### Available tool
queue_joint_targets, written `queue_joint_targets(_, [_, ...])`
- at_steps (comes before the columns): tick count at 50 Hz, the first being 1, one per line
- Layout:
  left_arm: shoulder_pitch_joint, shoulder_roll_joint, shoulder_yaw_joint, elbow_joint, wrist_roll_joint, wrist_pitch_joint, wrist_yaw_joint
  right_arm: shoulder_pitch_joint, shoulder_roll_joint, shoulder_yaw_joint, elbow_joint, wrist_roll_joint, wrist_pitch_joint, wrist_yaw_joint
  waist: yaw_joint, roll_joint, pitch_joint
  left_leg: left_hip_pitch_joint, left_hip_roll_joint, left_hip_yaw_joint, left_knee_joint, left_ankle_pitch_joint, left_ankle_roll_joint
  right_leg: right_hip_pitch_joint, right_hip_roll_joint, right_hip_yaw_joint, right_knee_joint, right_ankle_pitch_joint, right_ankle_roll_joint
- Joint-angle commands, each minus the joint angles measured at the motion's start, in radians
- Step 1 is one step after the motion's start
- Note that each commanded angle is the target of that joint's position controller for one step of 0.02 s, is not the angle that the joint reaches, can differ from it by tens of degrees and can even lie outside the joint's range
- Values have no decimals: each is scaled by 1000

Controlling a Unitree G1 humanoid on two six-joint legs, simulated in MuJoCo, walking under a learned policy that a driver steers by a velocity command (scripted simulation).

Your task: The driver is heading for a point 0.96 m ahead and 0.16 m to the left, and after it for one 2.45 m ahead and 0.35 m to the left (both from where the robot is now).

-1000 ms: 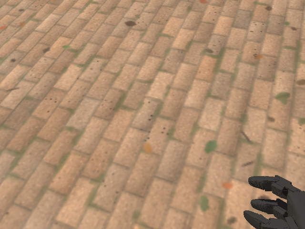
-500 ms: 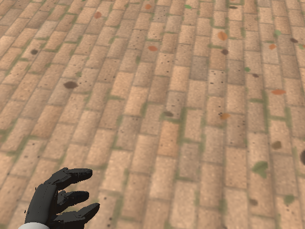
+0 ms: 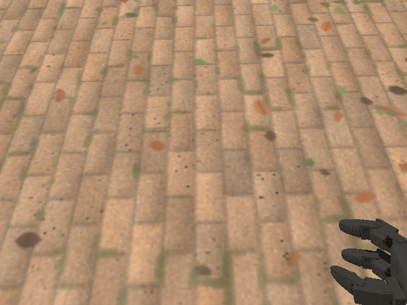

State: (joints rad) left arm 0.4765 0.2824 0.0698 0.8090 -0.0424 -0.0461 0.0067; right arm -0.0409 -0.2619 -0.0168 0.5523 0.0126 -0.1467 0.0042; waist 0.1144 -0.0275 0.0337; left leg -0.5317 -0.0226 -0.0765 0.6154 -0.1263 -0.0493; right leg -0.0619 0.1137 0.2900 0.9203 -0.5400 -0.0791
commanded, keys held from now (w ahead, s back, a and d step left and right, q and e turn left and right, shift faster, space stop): w+shift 0.04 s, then w+q+shift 0.84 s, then e+shift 0.12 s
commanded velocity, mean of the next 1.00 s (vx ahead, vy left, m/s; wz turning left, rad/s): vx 0.97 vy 0.00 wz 0.45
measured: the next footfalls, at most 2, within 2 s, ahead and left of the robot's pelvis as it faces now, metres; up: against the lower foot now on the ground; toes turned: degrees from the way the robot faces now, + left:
right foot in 0.36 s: +0.49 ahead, -0.18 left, +0.00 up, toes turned +3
left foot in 0.80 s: +0.85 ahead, +0.15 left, +0.00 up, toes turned +28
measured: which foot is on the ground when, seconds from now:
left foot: down 0.00-0.38, up 0.40-0.78, down 0.80-1.00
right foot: up 0.00-0.34, down 0.36-0.80, up 0.82-1.00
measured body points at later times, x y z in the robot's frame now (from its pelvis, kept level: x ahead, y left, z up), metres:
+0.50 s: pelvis +0.42 -0.04 +0.02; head +0.43 -0.05 +0.47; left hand +0.54 +0.23 -0.07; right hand +0.50 -0.31 -0.10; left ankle +0.32 +0.09 -0.59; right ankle +0.45 -0.18 -0.71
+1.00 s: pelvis +0.82 +0.10 +0.02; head +0.83 +0.12 +0.47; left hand +0.89 +0.42 -0.05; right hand +0.99 -0.11 -0.09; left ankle +0.81 +0.14 -0.71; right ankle +0.95 -0.04 -0.62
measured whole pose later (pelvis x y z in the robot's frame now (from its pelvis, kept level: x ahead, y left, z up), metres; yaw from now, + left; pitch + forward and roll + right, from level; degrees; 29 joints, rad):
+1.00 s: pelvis +0.82 +0.10 +0.02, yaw +32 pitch -2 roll +0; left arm 0.06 0.27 0.01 0.65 -0.01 -0.13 0.00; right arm 0.39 -0.26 -0.04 0.73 -0.01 -0.06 0.04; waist -0.06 -0.02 0.09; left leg -0.23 -0.16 0.01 0.53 -0.25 0.15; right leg -0.60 -0.10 0.11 1.19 -0.30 0.00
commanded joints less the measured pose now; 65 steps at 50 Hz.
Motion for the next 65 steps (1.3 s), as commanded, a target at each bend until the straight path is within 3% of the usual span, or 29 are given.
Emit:
queue_joint_targets(1, [-44,84,-21,-133,-23,-16,7,452,-176,-87,46,1,28,-5,-262,327,-318,988,412,-756,-315,-696,228,-805,-122,-125,557,126,30])
queue_joint_targets(3, [-225,81,-20,-170,26,-29,1,405,-147,-75,99,-35,45,0,-239,68,-82,671,312,-470,-335,-294,215,-754,-171,-177,475,197,24])
queue_joint_targets(5, [-238,25,-28,-189,11,-28,-13,374,-87,-55,141,-40,38,10,-158,105,-19,495,258,-360,-378,-173,245,-665,-201,-155,389,170,13])
queue_joint_targets(7, [-258,-13,-42,-207,12,-27,-20,364,-56,-41,168,-3,37,22,-103,113,22,424,252,-332,-415,-146,276,-669,-230,-163,252,129,13])
queue_joint_targets(10, [-362,4,-59,-248,48,-53,-42,331,-147,-69,161,22,32,9,-91,69,80,294,236,-249,-469,-82,280,-588,-247,-173,-49,358,46])
queue_joint_targets(15, [-445,105,-30,-255,23,-73,-55,435,-219,-82,176,30,36,3,-95,72,74,230,239,-170,-491,-16,221,-220,-158,-228,-304,534,81])
queue_joint_targets(18, [-106,203,33,-192,29,-66,-19,456,-197,-58,180,-6,51,4,117,76,-163,88,129,-78,94,274,124,282,-177,-234,-268,391,34])
queue_joint_targets(19, [27,303,51,-169,55,-55,-9,580,-36,-14,156,-7,42,0,66,-205,-367,-136,35,-17,519,-256,77,551,-462,196,-372,22,-67])
queue_joint_targets(20, [55,295,45,-162,55,-53,-22,614,-26,-4,134,54,33,-6,46,-353,-450,-252,21,-78,748,-366,91,530,-540,616,-625,-325,-131])
queue_joint_targets(21, [-17,223,27,-149,40,-55,-22,499,-92,-24,123,80,40,-15,38,-230,-247,-372,63,-56,848,-295,85,411,-522,529,-672,-303,-103])
queue_joint_targets(23, [-114,131,6,-125,53,-55,-22,384,-97,-29,112,40,58,-16,-12,-71,-70,-361,147,-19,807,-175,87,175,-469,216,-653,38,-82])
queue_joint_targets(26, [-249,36,-6,-97,58,-65,-19,375,-47,-35,106,42,114,9,-122,-117,18,-255,214,-42,708,-158,82,-38,-414,-74,-712,287,-58])
queue_joint_targets(34, [-268,173,32,-69,46,-78,9,161,-66,-29,28,15,122,63,-133,63,116,-118,158,127,246,249,126,-50,-337,-514,-837,583,-1])
queue_joint_targets(36, [-244,238,46,-67,44,-64,5,163,-113,-48,19,23,120,71,-155,13,69,-3,74,217,192,211,160,60,-345,-544,-738,1061,10])
queue_joint_targets(39, [-271,306,65,-93,26,-26,4,512,-253,-117,92,39,148,60,-358,-90,-128,437,-40,257,210,-18,234,44,-372,-528,-191,1593,12])
queue_joint_targets(40, [-292,256,49,-92,25,-35,2,691,-308,-148,153,43,160,40,-435,5,-172,739,-27,154,134,12,276,-181,-293,-513,189,1208,54])
queue_joint_targets(41, [-249,46,-9,-124,54,-74,-10,615,-358,-146,161,40,167,33,-284,426,-73,832,56,-123,57,74,374,-551,-43,-452,707,-1,103])
queue_joint_targets(42, [-138,35,-38,-209,27,-123,-22,496,-324,-108,69,1,126,42,-156,438,-318,930,260,-762,-249,-490,537,-771,-19,-171,792,-35,67])
queue_joint_targets(43, [-301,163,-17,-223,2,-144,-23,499,-237,-101,43,3,104,46,-230,201,-230,819,273,-822,-395,-638,456,-762,-82,-128,680,84,24])
queue_joint_targets(45, [-337,140,-19,-212,11,-134,-3,413,-204,-88,60,-15,59,54,-129,-57,-53,525,260,-693,-406,-415,393,-689,-163,-143,473,198,20])
queue_joint_targets(47, [-234,160,-7,-150,30,-90,-4,283,-175,-72,36,-41,50,39,-56,-25,-11,296,213,-445,-348,110,361,-519,-229,-153,378,226,65])
queue_joint_targets(50, [-302,98,-21,-160,50,-54,-1,317,-144,-54,95,-16,47,7,-84,2,24,179,130,-126,-350,604,292,-467,-240,-254,157,325,112])
queue_joint_targets(54, [-434,19,-47,-157,46,-73,-43,386,-137,-46,144,-21,56,-39,-185,14,-24,275,47,99,-358,526,172,-392,-152,-338,-267,866,98])
queue_joint_targets(58, [-452,92,-14,-182,31,-76,-91,370,-164,-58,167,-34,84,-57,-188,79,-39,447,110,130,-274,475,126,-407,-107,-331,-403,901,80])
queue_joint_targets(61, [-169,166,31,-125,36,-61,-99,274,-176,-70,125,-37,122,-75,-53,118,-142,489,135,140,46,788,95,-231,-22,-376,-355,660,45])
queue_joint_targets(62, [-2,188,46,-93,36,-57,-85,201,-170,-68,96,-37,132,-76,51,74,-176,366,99,151,340,674,64,-61,-62,-296,-418,695,5])
queue_joint_targets(63, [-32,219,42,-108,42,-59,-66,285,-55,-42,71,-68,130,-52,-59,-234,-191,118,-86,150,699,-317,14,107,-217,-41,-372,1073,-92])
queue_joint_targets(64, [-133,282,44,-185,84,-62,-60,474,-32,-27,55,-38,126,-27,-158,-300,-361,-164,-199,-34,1013,-572,-56,346,-442,554,-499,885,-345])
queue_joint_targets(65, [-220,245,54,-242,72,-43,-50,438,-147,-37,67,-19,118,-15,-106,-122,-421,-183,-113,-132,1007,-433,1,315,-434,592,-598,462,-322])
Keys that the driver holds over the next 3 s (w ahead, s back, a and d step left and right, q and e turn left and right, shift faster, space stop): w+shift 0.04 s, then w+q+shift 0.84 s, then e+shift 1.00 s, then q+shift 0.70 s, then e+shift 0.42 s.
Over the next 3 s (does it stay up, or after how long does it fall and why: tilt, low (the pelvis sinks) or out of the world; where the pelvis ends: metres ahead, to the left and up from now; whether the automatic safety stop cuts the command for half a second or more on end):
stays up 1.19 0.34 0.03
